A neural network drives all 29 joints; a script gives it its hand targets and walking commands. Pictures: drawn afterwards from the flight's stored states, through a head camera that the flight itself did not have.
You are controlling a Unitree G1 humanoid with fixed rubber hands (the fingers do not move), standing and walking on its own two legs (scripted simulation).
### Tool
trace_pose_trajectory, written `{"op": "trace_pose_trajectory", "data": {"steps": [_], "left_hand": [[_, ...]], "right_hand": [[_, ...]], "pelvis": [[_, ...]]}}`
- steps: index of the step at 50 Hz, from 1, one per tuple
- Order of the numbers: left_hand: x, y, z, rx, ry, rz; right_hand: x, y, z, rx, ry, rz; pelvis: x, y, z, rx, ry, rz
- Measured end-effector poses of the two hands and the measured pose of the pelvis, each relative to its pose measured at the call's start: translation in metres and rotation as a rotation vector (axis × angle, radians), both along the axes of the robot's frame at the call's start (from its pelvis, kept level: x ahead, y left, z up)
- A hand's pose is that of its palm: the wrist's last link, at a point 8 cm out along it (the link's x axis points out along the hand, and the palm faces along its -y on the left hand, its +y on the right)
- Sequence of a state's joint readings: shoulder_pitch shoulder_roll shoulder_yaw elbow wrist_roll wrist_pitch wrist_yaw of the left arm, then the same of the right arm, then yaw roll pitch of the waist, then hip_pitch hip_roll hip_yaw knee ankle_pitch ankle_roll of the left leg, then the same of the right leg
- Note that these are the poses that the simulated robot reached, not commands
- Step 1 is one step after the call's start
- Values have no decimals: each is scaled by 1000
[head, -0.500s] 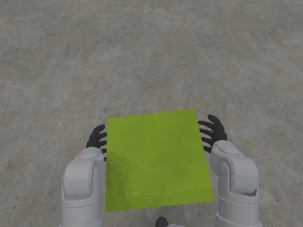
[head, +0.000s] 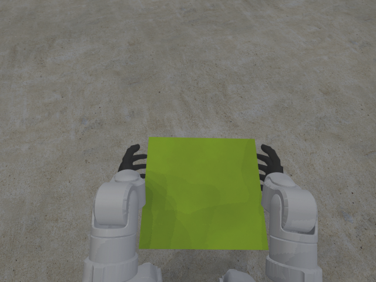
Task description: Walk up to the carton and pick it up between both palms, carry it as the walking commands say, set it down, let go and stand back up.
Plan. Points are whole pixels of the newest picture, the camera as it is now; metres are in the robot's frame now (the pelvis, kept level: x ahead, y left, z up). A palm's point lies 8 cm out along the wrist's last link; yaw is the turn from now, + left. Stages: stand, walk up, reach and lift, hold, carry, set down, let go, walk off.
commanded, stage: carry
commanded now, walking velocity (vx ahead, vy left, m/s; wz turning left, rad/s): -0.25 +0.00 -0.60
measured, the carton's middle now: (198, 200) +0.29 -0.01 -0.04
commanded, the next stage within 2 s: none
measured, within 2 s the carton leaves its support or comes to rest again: neither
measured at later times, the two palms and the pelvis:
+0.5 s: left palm (143, 270) +0.13 +0.08 +0.10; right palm out of the picture +0.08 -0.20 +0.10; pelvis -0.18 +0.00 +0.01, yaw -17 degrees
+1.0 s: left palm out of the picture -0.05 -0.01 +0.08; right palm out of the picture -0.20 -0.25 +0.10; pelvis -0.38 +0.04 +0.01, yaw -35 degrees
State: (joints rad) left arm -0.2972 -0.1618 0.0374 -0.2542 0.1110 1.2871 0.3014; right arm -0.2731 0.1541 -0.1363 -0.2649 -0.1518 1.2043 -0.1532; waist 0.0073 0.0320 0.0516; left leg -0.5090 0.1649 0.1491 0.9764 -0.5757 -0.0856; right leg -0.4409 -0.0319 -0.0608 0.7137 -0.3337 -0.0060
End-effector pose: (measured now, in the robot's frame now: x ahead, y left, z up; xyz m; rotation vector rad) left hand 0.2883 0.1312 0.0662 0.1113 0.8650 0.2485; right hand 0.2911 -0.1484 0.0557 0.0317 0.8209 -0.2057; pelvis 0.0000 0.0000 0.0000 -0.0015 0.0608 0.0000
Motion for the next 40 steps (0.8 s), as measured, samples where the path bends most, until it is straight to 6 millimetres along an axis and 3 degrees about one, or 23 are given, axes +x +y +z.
{"op": "trace_pose_trajectory", "data": {"steps": [4, 7, 13, 19, 23, 26, 29, 33, 37, 40], "left_hand": [[-13, -33, -8, -58, 20, -95], [-26, -46, -3, -82, -22, -146], [-63, -42, 10, -107, -105, -179], [-116, -34, 24, -65, -61, -172], [-142, -44, 31, -62, -69, -166], [-161, -64, 35, -54, -102, -183], [-183, -94, 30, -29, -115, -239], [-219, -133, 10, -8, -4, -370], [-253, -161, 1, -26, 38, -493], [-272, -172, 6, -52, 4, -551]], "right_hand": [[-44, -32, 5, -36, 22, -118], [-70, -44, 17, -43, -19, -184], [-114, -39, 39, -73, -101, -210], [-161, -32, 46, -58, -53, -181], [-190, -42, 48, -37, -62, -196], [-217, -60, 44, -8, -97, -234], [-256, -87, 28, 17, -114, -291], [-330, -113, 5, 21, -3, -414], [-393, -128, 6, 6, 35, -544], [-423, -132, 17, -7, -4, -611]], "pelvis": [[-30, -6, 6, 29, 9, -58], [-52, -5, 6, 26, 16, -92], [-93, 6, 1, 17, 10, -163], [-128, 8, 14, -35, -16, -231], [-160, 4, 15, -37, -19, -267], [-187, -2, 7, -23, -23, -319], [-216, -10, -4, -15, -25, -362], [-252, -10, 3, 27, -34, -399], [-285, -5, 9, 50, -18, -453], [-307, 2, 10, 55, -4, -488]]}}
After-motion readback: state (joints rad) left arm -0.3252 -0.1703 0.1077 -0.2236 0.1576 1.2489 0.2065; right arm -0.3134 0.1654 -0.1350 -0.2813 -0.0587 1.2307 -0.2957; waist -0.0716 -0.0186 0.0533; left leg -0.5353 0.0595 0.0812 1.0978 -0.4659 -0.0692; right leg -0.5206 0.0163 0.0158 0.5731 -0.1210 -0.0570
